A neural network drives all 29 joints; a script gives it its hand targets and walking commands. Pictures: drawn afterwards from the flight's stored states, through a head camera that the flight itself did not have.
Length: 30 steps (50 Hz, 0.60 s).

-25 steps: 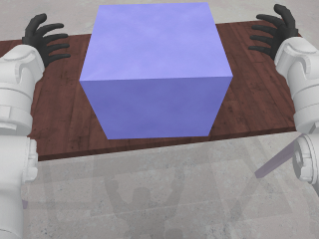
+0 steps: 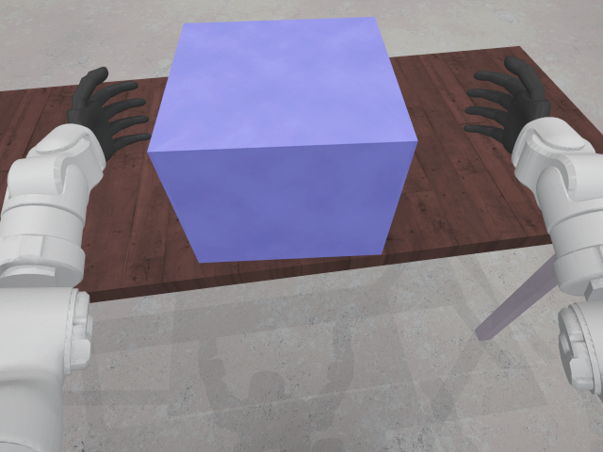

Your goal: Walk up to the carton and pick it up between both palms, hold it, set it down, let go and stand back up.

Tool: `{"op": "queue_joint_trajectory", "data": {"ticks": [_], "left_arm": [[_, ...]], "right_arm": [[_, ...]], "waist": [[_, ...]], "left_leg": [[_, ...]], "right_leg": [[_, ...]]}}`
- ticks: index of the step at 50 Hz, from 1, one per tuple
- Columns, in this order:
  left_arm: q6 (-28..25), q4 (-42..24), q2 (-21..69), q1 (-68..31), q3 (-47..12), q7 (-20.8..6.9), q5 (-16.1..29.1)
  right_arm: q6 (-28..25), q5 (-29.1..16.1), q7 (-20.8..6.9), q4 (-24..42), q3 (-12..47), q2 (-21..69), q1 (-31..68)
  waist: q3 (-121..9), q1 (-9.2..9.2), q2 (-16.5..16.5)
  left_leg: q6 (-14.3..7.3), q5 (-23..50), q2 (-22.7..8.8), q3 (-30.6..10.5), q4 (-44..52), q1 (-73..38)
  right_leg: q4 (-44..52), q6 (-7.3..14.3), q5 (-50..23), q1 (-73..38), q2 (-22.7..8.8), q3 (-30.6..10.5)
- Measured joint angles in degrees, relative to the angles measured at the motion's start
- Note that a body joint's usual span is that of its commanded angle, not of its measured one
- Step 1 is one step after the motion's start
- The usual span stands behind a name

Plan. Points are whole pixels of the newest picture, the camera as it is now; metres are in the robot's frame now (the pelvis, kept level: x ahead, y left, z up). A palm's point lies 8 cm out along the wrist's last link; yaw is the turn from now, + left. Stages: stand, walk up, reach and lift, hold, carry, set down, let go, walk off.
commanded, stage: set down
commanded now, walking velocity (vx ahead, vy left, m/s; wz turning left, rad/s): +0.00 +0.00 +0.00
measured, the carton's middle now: (285, 142) +0.57 +0.04 +0.06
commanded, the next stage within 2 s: none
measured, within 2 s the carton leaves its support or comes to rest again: neither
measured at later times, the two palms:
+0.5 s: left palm (83, 198) +0.38 +0.28 +0.14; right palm (513, 189) +0.38 -0.23 +0.14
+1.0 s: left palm (81, 270) +0.31 +0.28 +0.09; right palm (511, 248) +0.33 -0.23 +0.10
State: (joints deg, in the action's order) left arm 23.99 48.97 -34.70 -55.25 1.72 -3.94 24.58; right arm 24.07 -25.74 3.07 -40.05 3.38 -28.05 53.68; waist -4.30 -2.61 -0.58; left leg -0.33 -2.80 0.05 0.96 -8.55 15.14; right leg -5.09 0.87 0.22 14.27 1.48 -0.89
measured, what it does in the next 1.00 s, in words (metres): stands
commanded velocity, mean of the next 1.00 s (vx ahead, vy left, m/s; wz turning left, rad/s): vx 0.00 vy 0.00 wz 0.00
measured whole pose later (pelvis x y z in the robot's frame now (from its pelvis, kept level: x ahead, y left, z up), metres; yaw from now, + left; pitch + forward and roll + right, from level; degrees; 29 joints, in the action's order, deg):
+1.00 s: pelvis +0.02 +0.02 +0.00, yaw -1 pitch +2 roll -1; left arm 21.1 7.8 -25.0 -7.3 5.8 -4.4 19.0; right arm 17.4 -22.2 1.7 -7.5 -2.2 -25.3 7.2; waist -3.5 1.7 0.1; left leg -1.4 -8.6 0.7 1.7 -12.9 5.9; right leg -8.7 0.1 5.4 4.9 0.9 -1.7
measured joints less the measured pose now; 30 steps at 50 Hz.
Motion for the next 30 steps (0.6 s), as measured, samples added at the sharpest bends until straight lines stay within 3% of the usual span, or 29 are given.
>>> {"op": "queue_joint_trajectory", "data": {"ticks": [5, 17, 25, 30], "left_arm": [[-0.38, -3.89, 0.75, 5.02, 0.81, -0.63, -1.05], [0.06, -22.01, 4.16, 23.37, 3.21, -1.39, -2.52], [1.11, -20.36, 3.75, 21.77, 1.94, 0.74, -0.47], [0.24, -20.48, 4.67, 22.30, 1.92, 0.67, -1.49]], "right_arm": [[-0.14, 1.23, 1.01, 2.59, -1.10, 2.19, -5.15], [-0.93, 4.87, 1.40, 18.06, -6.06, 3.48, -22.84], [-0.42, 3.92, 0.39, 17.33, -5.17, 2.77, -22.40], [-1.52, 4.11, 0.07, 16.47, -5.02, 2.97, -23.02]], "waist": [[0.57, 0.60, -0.42], [-0.80, 1.94, 0.74], [0.68, 2.12, 0.43], [2.16, 2.05, -0.30]], "left_leg": [[0.21, -0.12, -0.06, -0.39, -0.13, -0.85], [-0.19, -1.12, 0.49, -0.80, -0.21, -3.70], [-0.59, -3.96, 0.35, -0.16, -5.34, -2.98], [-0.70, -4.44, 0.43, 0.00, -6.06, -3.25]], "right_leg": [[0.04, 0.17, 0.17, -1.06, 0.06, 0.36], [0.42, -0.10, 1.15, -4.30, -0.46, 0.76], [-5.50, -0.38, 4.15, -2.99, -0.32, 0.19], [-6.28, -0.52, 4.62, -3.19, -0.39, 0.01]]}}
